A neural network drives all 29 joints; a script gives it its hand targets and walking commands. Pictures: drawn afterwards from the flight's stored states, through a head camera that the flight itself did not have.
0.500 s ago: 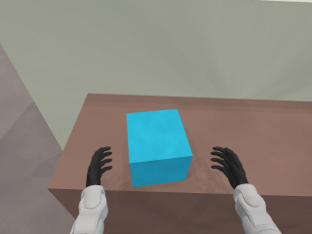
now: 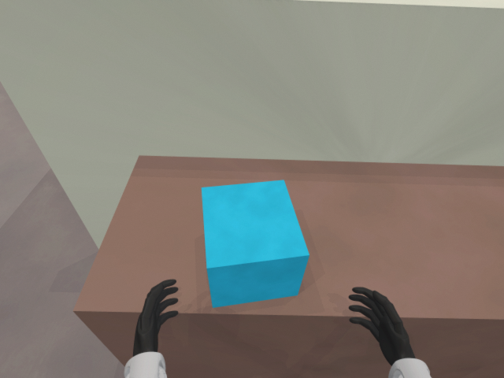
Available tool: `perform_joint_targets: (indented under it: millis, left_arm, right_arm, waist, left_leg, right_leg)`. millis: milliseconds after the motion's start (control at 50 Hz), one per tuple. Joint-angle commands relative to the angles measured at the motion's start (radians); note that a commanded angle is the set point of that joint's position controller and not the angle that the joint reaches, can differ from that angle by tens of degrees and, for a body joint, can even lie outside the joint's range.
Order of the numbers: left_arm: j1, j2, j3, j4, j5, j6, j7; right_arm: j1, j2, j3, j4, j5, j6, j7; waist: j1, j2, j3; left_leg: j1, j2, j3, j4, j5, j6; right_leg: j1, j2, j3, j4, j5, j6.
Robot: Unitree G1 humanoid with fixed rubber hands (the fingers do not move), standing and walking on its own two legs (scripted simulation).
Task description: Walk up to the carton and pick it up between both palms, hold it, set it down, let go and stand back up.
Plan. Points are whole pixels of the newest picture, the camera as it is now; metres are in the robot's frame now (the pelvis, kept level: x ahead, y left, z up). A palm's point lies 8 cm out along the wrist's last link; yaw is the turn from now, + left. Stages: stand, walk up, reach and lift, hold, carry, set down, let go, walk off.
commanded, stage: set down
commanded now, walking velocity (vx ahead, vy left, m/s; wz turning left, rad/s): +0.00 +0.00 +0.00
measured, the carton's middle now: (249, 241) +0.41 +0.04 -0.06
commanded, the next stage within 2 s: let go in 1.38 s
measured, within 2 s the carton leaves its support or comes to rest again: neither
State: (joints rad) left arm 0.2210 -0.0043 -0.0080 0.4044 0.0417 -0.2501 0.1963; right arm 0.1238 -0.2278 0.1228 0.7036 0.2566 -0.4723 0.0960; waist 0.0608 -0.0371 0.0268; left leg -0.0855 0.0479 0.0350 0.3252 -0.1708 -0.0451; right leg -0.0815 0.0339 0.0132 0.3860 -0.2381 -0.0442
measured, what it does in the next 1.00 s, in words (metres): stands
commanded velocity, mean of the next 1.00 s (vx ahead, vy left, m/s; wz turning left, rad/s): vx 0.00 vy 0.00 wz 0.00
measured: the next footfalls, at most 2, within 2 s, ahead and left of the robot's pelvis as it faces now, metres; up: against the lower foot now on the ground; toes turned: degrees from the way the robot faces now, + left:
none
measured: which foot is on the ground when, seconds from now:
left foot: down 0.00-1.00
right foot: down 0.00-1.00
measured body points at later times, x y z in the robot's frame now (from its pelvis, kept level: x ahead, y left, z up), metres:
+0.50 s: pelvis +0.01 +0.01 +0.00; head -0.01 +0.02 +0.45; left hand +0.19 +0.21 -0.05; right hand +0.21 -0.19 -0.05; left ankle +0.01 +0.15 -0.75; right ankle -0.01 -0.09 -0.75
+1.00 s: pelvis +0.02 +0.02 +0.00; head +0.01 +0.03 +0.45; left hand +0.18 +0.24 -0.07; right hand +0.20 -0.19 -0.07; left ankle +0.01 +0.15 -0.75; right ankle -0.01 -0.09 -0.75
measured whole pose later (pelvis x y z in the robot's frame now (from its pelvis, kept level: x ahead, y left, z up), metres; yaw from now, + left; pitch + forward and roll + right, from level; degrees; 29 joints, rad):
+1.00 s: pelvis +0.02 +0.02 +0.00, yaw +0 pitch -4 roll +0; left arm 0.27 0.15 0.01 0.46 0.01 -0.03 0.05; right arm 0.20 -0.19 0.03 0.69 0.06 -0.29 0.04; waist 0.04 -0.02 0.05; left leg -0.04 0.03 0.05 0.30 -0.19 -0.02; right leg -0.01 0.01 0.02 0.30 -0.22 -0.02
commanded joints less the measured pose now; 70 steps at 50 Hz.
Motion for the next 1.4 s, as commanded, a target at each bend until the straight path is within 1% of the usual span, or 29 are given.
perform_joint_targets:
  millis: [0, 40, 160, 300, 400, 600, 700, 820, 960, 1020, 1140, 1260, 1380]
  left_arm:
    - [-0.056, 0.024, -0.007, -0.087, -0.006, -0.054, -0.007]
    - [-0.055, 0.032, -0.010, -0.077, -0.010, -0.060, -0.009]
    - [-0.046, 0.063, -0.008, -0.055, -0.025, -0.058, -0.026]
    - [-0.021, 0.091, 0.005, -0.035, -0.024, -0.010, -0.053]
    - [-0.003, 0.111, 0.016, -0.057, -0.023, 0.028, -0.070]
    - [0.026, 0.148, 0.021, -0.074, -0.025, 0.087, -0.098]
    - [0.025, 0.168, 0.024, -0.072, -0.029, 0.118, -0.110]
    - [0.024, 0.191, 0.031, -0.055, -0.028, 0.163, -0.130]
    - [0.000, 0.220, 0.042, -0.027, -0.030, 0.222, -0.154]
    - [-0.011, 0.228, 0.043, -0.029, -0.030, 0.240, -0.159]
    - [-0.042, 0.246, 0.047, 0.004, -0.026, 0.283, -0.175]
    - [-0.079, 0.266, 0.051, 0.030, -0.021, 0.324, -0.191]
    - [-0.098, 0.274, 0.057, 0.040, -0.012, 0.348, -0.201]
  right_arm:
    - [-0.072, -0.085, -0.035, -0.087, -0.011, -0.043, 0.000]
    - [-0.064, -0.081, -0.039, -0.082, -0.019, -0.044, -0.001]
    - [-0.045, -0.072, -0.046, -0.081, -0.040, -0.036, -0.012]
    - [-0.021, -0.067, -0.050, -0.067, -0.067, 0.002, -0.027]
    - [-0.004, -0.066, -0.060, -0.082, -0.083, 0.029, -0.035]
    - [0.025, -0.060, -0.085, -0.106, -0.124, 0.078, -0.042]
    - [0.026, -0.055, -0.098, -0.113, -0.147, 0.103, -0.046]
    - [0.029, -0.052, -0.112, -0.106, -0.177, 0.137, -0.057]
    - [0.015, -0.044, -0.129, -0.103, -0.214, 0.185, -0.068]
    - [0.010, -0.045, -0.138, -0.104, -0.223, 0.199, -0.069]
    - [-0.007, -0.044, -0.147, -0.078, -0.246, 0.230, -0.075]
    - [-0.026, -0.042, -0.155, -0.059, -0.269, 0.249, -0.088]
    - [-0.039, -0.047, -0.156, -0.042, -0.275, 0.248, -0.094]
  waist:
    - [0.003, -0.020, -0.037]
    - [0.001, -0.021, -0.032]
    - [-0.002, -0.019, -0.032]
    - [-0.006, -0.013, -0.016]
    - [-0.006, -0.002, -0.017]
    - [-0.014, 0.020, -0.019]
    - [-0.016, 0.024, -0.021]
    - [-0.022, 0.027, -0.016]
    - [-0.028, 0.026, -0.004]
    - [-0.028, 0.037, -0.007]
    - [-0.041, 0.037, -0.005]
    - [-0.048, 0.031, -0.013]
    - [-0.051, 0.035, -0.034]
  left_leg:
    - [0.073, -0.060, 0.038, 0.004, 0.165, 0.037]
    - [0.070, -0.061, 0.040, 0.005, 0.152, 0.037]
    - [0.073, -0.063, 0.042, 0.008, 0.154, 0.033]
    - [0.104, -0.062, 0.041, 0.000, 0.186, 0.029]
    - [0.131, -0.059, 0.039, -0.004, 0.232, 0.025]
    - [0.168, -0.053, 0.034, -0.003, 0.279, 0.018]
    - [0.173, -0.051, 0.033, -0.004, 0.277, 0.017]
    - [0.185, -0.051, 0.032, -0.001, 0.285, 0.014]
    - [0.184, -0.052, 0.033, -0.004, 0.260, 0.014]
    - [0.186, -0.050, 0.032, -0.002, 0.260, 0.012]
    - [0.190, -0.051, 0.033, 0.001, 0.238, 0.012]
    - [0.189, -0.054, 0.036, 0.011, 0.219, 0.015]
    - [0.202, -0.056, 0.036, 0.029, 0.247, 0.010]
  right_leg:
    - [-0.104, -0.007, 0.022, -0.098, 0.041, -0.006]
    - [-0.109, -0.010, 0.024, -0.098, 0.025, -0.006]
    - [-0.102, -0.015, 0.028, -0.098, 0.041, 0.001]
    - [-0.094, -0.017, 0.024, -0.116, 0.075, 0.004]
    - [-0.089, -0.014, 0.016, -0.127, 0.108, 0.003]
    - [-0.098, -0.012, 0.004, -0.151, 0.121, -0.001]
    - [-0.105, -0.012, -0.003, -0.157, 0.106, 0.000]
    - [-0.104, -0.012, -0.009, -0.161, 0.123, 0.005]
    - [-0.110, -0.014, -0.018, -0.166, 0.110, 0.013]
    - [-0.115, -0.012, -0.024, -0.162, 0.110, 0.015]
    - [-0.121, -0.012, -0.035, -0.159, 0.112, 0.023]
    - [-0.122, -0.012, -0.044, -0.147, 0.136, 0.036]
    - [-0.114, -0.007, -0.054, -0.132, 0.187, 0.042]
